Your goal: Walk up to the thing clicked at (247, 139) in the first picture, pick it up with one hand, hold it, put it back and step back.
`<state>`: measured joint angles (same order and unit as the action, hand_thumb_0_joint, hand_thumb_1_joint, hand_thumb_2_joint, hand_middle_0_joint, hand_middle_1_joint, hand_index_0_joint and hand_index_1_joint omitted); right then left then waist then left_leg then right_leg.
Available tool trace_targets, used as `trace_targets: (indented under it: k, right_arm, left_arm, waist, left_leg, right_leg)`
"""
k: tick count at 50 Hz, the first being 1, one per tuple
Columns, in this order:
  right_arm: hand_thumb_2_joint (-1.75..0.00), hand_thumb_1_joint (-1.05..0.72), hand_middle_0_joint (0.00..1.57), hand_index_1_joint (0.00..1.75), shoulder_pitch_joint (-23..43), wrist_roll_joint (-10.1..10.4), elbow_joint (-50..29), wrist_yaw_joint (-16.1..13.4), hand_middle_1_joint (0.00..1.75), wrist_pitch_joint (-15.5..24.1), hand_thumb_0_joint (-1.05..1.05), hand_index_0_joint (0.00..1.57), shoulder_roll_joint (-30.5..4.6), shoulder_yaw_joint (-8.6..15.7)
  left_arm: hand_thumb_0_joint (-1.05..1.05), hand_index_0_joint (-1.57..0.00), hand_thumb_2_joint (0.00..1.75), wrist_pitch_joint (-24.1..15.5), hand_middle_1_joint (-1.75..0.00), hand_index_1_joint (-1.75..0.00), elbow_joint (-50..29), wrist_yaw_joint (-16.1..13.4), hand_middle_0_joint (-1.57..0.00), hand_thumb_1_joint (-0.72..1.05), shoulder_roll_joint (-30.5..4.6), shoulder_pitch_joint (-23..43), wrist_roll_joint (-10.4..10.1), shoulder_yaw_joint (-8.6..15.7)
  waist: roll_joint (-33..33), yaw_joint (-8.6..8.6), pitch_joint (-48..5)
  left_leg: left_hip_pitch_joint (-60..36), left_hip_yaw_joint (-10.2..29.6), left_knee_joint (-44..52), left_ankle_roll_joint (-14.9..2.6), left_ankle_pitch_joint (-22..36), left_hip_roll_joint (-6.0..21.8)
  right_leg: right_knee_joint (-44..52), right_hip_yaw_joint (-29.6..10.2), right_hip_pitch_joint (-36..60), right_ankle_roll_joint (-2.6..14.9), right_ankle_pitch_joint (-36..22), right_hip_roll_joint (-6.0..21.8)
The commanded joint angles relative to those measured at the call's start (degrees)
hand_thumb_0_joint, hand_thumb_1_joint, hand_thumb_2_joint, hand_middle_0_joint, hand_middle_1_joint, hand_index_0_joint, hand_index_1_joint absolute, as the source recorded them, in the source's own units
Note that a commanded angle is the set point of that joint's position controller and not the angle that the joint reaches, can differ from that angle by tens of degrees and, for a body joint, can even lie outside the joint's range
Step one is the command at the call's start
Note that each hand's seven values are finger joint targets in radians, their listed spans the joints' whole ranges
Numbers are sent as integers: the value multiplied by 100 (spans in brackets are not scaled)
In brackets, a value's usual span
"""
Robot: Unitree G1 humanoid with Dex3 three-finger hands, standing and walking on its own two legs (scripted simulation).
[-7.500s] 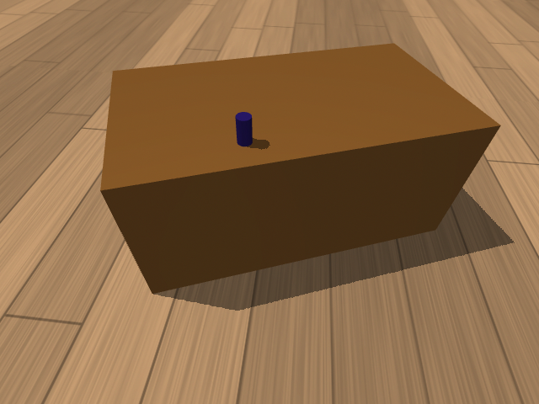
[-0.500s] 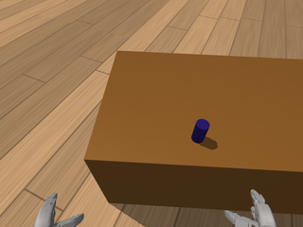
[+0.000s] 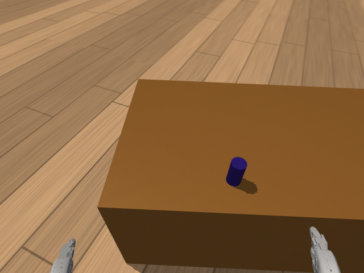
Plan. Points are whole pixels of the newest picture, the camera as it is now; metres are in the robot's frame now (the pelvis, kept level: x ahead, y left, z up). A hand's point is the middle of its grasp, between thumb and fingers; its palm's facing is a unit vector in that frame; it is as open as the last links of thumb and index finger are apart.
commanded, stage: rise first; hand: right
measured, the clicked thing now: (236, 172) +0.47 -0.18 -0.13
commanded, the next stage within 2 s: go down in 0.46 s
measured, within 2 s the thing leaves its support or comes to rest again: neither
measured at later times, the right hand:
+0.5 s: hand (303, 272) +0.16 -0.25 -0.04, palm faces +0.24 +0.91 -0.33, open 17.5 cm
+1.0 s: hand (312, 224) +0.24 -0.28 +0.00, palm faces +0.28 +0.95 -0.16, open 17.7 cm
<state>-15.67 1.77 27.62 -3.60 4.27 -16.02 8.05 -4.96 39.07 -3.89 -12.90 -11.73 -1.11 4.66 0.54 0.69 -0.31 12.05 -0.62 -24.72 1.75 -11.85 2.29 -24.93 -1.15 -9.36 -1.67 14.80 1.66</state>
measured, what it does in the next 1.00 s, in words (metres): stands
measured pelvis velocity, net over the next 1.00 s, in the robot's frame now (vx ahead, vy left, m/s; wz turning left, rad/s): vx -0.03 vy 0.00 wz -0.02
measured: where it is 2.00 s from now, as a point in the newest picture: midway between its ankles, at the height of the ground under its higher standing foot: outside the picture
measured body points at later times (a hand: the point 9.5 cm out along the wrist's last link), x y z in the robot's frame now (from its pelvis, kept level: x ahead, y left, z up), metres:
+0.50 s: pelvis -0.02 +0.00 +0.00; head -0.02 +0.01 +0.45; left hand +0.14 +0.26 -0.09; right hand +0.14 -0.29 -0.02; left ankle +0.01 +0.14 -0.74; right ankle -0.02 -0.14 -0.74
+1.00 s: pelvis -0.03 +0.00 -0.01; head -0.01 -0.01 +0.44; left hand +0.14 +0.27 -0.08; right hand +0.22 -0.33 +0.01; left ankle +0.01 +0.14 -0.74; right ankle -0.02 -0.14 -0.74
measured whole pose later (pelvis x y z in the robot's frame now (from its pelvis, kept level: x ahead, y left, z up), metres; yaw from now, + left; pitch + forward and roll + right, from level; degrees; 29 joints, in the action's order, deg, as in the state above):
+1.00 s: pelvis -0.03 +0.00 -0.01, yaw -1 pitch +1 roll +0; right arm 0.2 8.0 33.4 8.4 15.4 -21.0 20.7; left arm -9.2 40.9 -4.5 -13.3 -9.0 0.3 4.5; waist -1.4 -1.5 0.1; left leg 19.3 -1.6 -31.6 1.7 -13.1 2.5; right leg -33.1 -2.6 -17.7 -1.8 16.3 1.4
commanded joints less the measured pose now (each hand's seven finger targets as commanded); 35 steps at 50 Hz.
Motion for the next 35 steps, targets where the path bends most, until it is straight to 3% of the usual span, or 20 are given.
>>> trace_targets:
  k: [1, 5, 9, 11, 13, 16, 19, 21, 22, 24, 26, 27, 28, 29, 30, 31, 32, 33, 34, 35]
  right_arm:
    - [-5, 54, 4, 6, 299, 8, -1097, -56, 6, 288, 0, 5, -993, 462]
    - [-5, 55, 4, 6, 412, 3, -1381, -63, 6, 324, 0, 5, -935, 480]
    - [-6, 54, 5, 6, 321, -12, -1541, -56, 6, 366, 0, 5, -889, 451]
    - [-6, 54, 4, 6, 243, -24, -1635, -69, 6, 369, 0, 5, -1004, 564]
    - [-6, 55, 5, 6, 146, -15, -1651, -47, 6, 378, 0, 5, -957, 545]
    - [-6, 55, 5, 6, 119, -7, -1792, -56, 6, 402, 0, 5, -1024, 607]
    - [-5, 56, 4, 6, 91, -8, -1879, -48, 6, 424, 0, 5, -979, 600]
    - [-5, 56, 4, 6, 233, 8, -2044, -23, 6, 488, 0, 5, -817, 439]
    - [-5, 57, 4, 6, 158, 16, -1989, -41, 6, 492, 0, 5, -1009, 630]
    - [-5, 57, 4, 6, -39, -1, -1927, -18, 6, 524, 0, 5, -1004, 651]
    - [-5, 51, 4, 6, 126, 16, -2083, -23, 6, 571, 0, 4, -1059, 693]
    - [-7, 49, 5, 6, 128, 69, -2682, 66, 6, 650, 0, 5, -565, 565]
    - [-6, 50, 4, 6, 94, -4, -1807, -36, 6, 580, 0, 4, -1400, 1015]
    - [-7, 50, 5, 6, 236, 46, -2649, 72, 6, 676, 0, 5, -617, 632]
    - [-5, 52, 4, 6, 248, 2, -1780, -21, 6, 618, 0, 4, -1354, 957]
    - [-7, 49, 5, 6, 253, 80, -2667, 70, 6, 754, 0, 5, -645, 765]
    - [-5, 50, 4, 6, 51, -15, -1639, -15, 6, 646, 0, 4, -1323, 996]
    - [-2, 58, 4, 5, 305, 96, -2651, 105, 5, 802, 0, 5, -421, 621]
    - [-2, 61, 4, 5, 61, 70, -2143, 112, 5, 773, 0, 5, -823, 947]
    - [-2, 60, 4, 5, 438, 95, -2310, 147, 5, 814, 0, 5, -866, 995]
  left_arm:
    - [0, -6, 6, -274, -6, -6, -1048, -76, -6, -54, -1041, 481, -20, 404]
    - [0, -5, 7, -335, -6, -7, -1290, -76, -5, -55, -1068, 532, -11, 479]
    - [0, -5, 7, -324, -7, -7, -937, -30, -6, -55, -534, 406, -11, 121]
    - [0, -5, 8, -337, -7, -7, -1034, -58, -6, -56, -809, 452, 9, 323]
    - [0, -5, 8, -331, -7, -7, -921, -43, -5, -55, -753, 242, 7, 241]
    - [0, -5, 8, -360, -7, -7, -987, -72, -5, -55, -1087, 394, 17, 532]
    - [0, -5, 7, -377, -6, -6, -789, -13, -5, -55, -701, 464, 6, 237]
    - [0, -5, 8, -432, -6, -7, -1151, -2, -5, -55, -626, 658, -3, 149]
    - [0, -5, 7, -443, -6, -6, -1065, -31, -5, -55, -915, 527, -2, 372]
    - [0, -5, 7, -422, -6, -6, -780, 1, -5, -55, -690, 392, 5, 225]
    - [0, -7, 0, -492, -6, -5, -1061, -48, -6, -49, -1026, 468, 20, 491]
    - [0, -5, 8, -478, -7, -8, -892, 41, -6, -57, -718, 663, 163, 198]
    - [0, -7, 0, -500, -6, -5, -939, -61, -6, -49, -1079, 464, 5, 573]
    - [0, -5, 8, -490, -7, -8, -840, 22, -6, -57, -764, 744, 163, 254]
    - [0, -7, 1, -543, -6, -5, -914, -59, -6, -49, -1024, 562, 8, 529]
    - [0, -5, 9, -509, -7, -8, -707, 19, -6, -57, -784, 642, 192, 293]
    - [0, -7, 1, -547, -6, -5, -916, -67, -6, -50, -995, 485, 24, 555]
    - [0, -4, 4, -541, -5, -5, -872, 34, -5, -53, -681, 622, 193, 237]
    - [0, -4, 4, -529, -5, -5, -680, 3, -5, -53, -917, 585, 165, 485]
    - [0, -4, 4, -511, -5, -5, -582, 29, -5, -54, -782, 574, 183, 362]
  waist:
    - [-20, -9, -399]
    - [-40, -56, -441]
    - [64, 80, -261]
    - [-3, 77, -433]
    - [69, 61, -335]
    - [164, 37, -284]
    - [306, 166, -75]
    - [90, 65, -59]
    - [48, 55, -51]
    - [203, 95, 7]
    - [-38, -5, -225]
    - [82, 5, -314]
    - [-58, 51, -171]
    - [82, 0, -156]
    - [-114, 26, -63]
    - [49, -8, -140]
    - [-196, -17, -124]
    - [-119, -23, -264]
    - [-53, -74, -244]
    - [3, -24, -157]
  left_leg:
    - [-419, -366, 337, -131, 853, -216]
    - [-459, -371, 309, -147, 981, -222]
    - [-491, -346, 372, -142, 793, -180]
    - [-570, -334, 399, -128, 792, -169]
    - [-519, -350, 382, -134, 804, -184]
    - [-477, -372, 422, -157, 628, -204]
    - [-478, -373, 497, -174, 306, -195]
    - [-439, -363, 552, -158, 72, -205]
    - [-414, -359, 561, -156, 22, -206]
    - [-385, -350, 584, -154, 5, -188]
    - [-453, -342, 575, -125, 152, -182]
    - [-310, -292, 469, -126, 99, -189]
    - [-436, -321, 590, -110, 101, -139]
    - [-171, -266, 501, -119, -60, -174]
    - [-387, -308, 614, -106, -93, -146]
    - [-150, -274, 495, -122, -234, -187]
    - [-382, -317, 581, -104, -15, -135]
    - [-181, -286, 453, -108, -47, -196]
    - [-157, -277, 401, -114, 9, -187]
    - [-89, -262, 434, -102, -178, -160]
  right_leg:
    - [475, 301, -94, 156, -1125, -149]
    - [474, 286, 94, 152, -1263, -125]
    - [476, 319, 12, 173, -1083, -173]
    - [485, 334, 71, 175, -1069, -187]
    - [510, 328, 49, 172, -1075, -173]
    - [588, 307, 64, 150, -908, -169]
    - [659, 303, -149, 154, -599, -170]
    - [671, 301, -180, 187, -371, -164]
    - [691, 312, -180, 197, -308, -168]
    - [681, 341, -165, 197, -315, -203]
    - [623, 337, -1, 209, -458, -202]
    - [472, 247, -186, 213, -326, -219]
    - [577, 351, -27, 224, -424, -246]
    - [488, 257, -216, 222, -185, -228]
    - [598, 317, -100, 231, -237, -229]
    - [490, 217, -299, 229, -9, -216]
    - [557, 315, -57, 234, -328, -235]
    - [431, 214, -280, 241, -169, -209]
    - [399, 221, -252, 225, -228, -211]
    - [413, 225, -361, 238, -49, -243]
